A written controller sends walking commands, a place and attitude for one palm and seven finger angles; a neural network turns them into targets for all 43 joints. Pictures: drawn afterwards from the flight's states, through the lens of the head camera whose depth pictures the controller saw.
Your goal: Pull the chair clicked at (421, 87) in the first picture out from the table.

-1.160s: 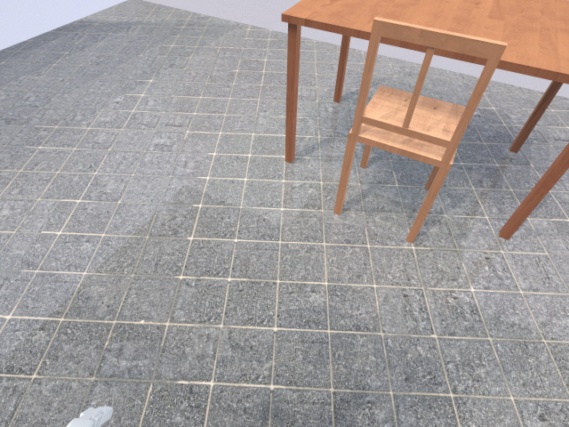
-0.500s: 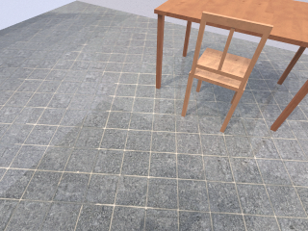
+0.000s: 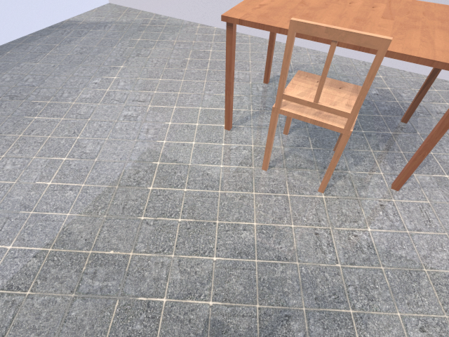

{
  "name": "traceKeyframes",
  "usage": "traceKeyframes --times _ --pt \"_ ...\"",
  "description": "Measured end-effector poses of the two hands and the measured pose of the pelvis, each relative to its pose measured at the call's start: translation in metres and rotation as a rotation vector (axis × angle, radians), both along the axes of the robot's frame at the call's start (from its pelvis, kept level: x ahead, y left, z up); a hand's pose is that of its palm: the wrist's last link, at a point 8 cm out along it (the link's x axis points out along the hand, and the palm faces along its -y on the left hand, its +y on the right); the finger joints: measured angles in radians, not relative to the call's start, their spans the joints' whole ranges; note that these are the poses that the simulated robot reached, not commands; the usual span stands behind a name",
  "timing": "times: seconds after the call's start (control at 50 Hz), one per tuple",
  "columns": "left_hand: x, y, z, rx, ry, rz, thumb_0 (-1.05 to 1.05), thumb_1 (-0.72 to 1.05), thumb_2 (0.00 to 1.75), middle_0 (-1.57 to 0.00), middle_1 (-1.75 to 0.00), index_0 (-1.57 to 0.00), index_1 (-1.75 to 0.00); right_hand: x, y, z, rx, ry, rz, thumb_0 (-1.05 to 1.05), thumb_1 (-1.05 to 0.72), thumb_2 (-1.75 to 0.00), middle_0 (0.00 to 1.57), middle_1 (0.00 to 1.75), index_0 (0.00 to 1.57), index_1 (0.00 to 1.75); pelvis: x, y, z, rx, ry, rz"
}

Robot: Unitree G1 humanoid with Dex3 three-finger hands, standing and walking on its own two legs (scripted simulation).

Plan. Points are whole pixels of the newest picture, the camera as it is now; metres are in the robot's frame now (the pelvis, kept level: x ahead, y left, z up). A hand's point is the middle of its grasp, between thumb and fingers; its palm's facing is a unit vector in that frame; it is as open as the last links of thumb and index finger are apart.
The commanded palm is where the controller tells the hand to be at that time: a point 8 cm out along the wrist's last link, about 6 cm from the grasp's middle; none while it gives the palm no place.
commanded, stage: look at it before walking up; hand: left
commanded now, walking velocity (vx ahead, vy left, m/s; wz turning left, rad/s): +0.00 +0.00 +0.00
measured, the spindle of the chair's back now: (324, 73) +1.11 -0.35 -0.09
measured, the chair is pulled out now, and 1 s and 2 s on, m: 0.00 0.00 0.00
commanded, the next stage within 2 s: walk to a spot facing it in 0.38 s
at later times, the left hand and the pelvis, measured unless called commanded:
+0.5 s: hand out of the picture +0.08 +0.24 -0.16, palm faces -0.02 -0.94 -0.33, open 7.4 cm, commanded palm none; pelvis +0.01 +0.00 +0.00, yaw +0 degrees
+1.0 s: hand out of the picture +0.10 +0.14 -0.17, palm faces -0.11 -0.97 -0.20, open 7.4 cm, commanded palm none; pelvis +0.10 -0.04 -0.01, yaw -12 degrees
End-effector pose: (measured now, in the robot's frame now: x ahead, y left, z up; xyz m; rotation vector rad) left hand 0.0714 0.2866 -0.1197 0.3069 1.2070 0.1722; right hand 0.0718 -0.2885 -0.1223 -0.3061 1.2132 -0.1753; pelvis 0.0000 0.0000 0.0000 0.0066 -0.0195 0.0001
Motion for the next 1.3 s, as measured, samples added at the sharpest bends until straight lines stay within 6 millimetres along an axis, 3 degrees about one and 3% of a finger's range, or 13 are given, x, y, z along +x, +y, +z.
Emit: traceKeyframes --times 0.56,0.76,0.86,0.9,0.98,1.06,1.12,1.22,1.3 --pt "0.0 -0.003 -0.002 0.004 0.027 0.023 0.0 0.9 0.9 -0.2 -0.3 -0.2 -0.3 0.012 0.001 -0.002 0.002 0.005 0.004 0.01 -0.9 -0.9 0.2 0.3 0.2 0.3 0.011 -0.003 0.0 0.0 0.006 -0.006" --pt "-0.01 -0.038 -0.032 -0.085 0.153 -0.004 0.0 0.91 0.9 -0.2 -0.3 -0.2 -0.3 -0.017 0.02 -0.029 0.078 0.032 -0.124 0.0 -0.9 -0.9 0.2 0.3 0.2 0.3 0.042 -0.009 -0.018 0.014 0.019 -0.108" --pt "0.015 -0.067 -0.04 -0.103 0.165 -0.035 0.0 0.91 0.9 -0.2 -0.3 -0.2 -0.3 -0.044 0.016 -0.05 0.115 0.12 -0.217 0.0 -0.9 -0.9 0.2 0.3 0.2 0.3 0.065 -0.027 -0.029 -0.005 0.009 -0.143" --pt "0.025 -0.077 -0.038 -0.107 0.125 -0.017 0.0 0.91 0.9 -0.2 -0.3 -0.2 -0.3 -0.044 0.013 -0.05 0.123 0.177 -0.22 0.01 -0.9 -0.9 0.2 0.3 0.2 0.3 0.076 -0.033 -0.028 -0.008 0.009 -0.144" --pt "0.028 -0.092 -0.027 -0.113 0.163 -0.022 0.0 0.91 0.9 -0.2 -0.3 -0.2 -0.3 -0.006 0.007 -0.037 0.128 0.138 -0.236 0.01 -0.91 -0.9 0.2 0.3 0.2 0.3 0.097 -0.038 -0.015 -0.002 0.016 -0.189" --pt "0.035 -0.098 -0.018 -0.119 0.257 -0.058 0.0 0.91 0.9 -0.2 -0.3 -0.2 -0.3 0.058 0.002 -0.023 0.137 -0.014 -0.267 0.01 -0.91 -0.9 0.2 0.3 0.2 0.3 0.123 -0.038 -0.007 0.007 0.032 -0.243" --pt "0.051 -0.095 -0.016 -0.115 0.301 -0.078 0.0 0.9 0.9 -0.2 -0.3 -0.2 -0.3 0.111 0.001 -0.015 0.144 -0.123 -0.273 0.01 -0.91 -0.9 0.2 0.3 0.2 0.3 0.145 -0.035 -0.005 0.007 0.038 -0.282" --pt "0.105 -0.078 -0.024 -0.096 0.316 -0.099 0.0 0.9 0.9 -0.2 -0.3 -0.2 -0.3 0.197 0.006 -0.006 0.137 -0.246 -0.253 0.01 -0.91 -0.9 0.19 0.3 0.2 0.3 0.193 -0.027 -0.011 0.0 0.037 -0.334" --pt "0.172 -0.057 -0.046 -0.08 0.303 -0.142 0.0 0.9 0.9 -0.2 -0.3 -0.2 -0.3 0.244 0.008 -0.008 0.08 -0.334 -0.269 0.01 -0.9 -0.9 0.2 0.3 0.2 0.3 0.239 -0.018 -0.03 -0.02 0.032 -0.401"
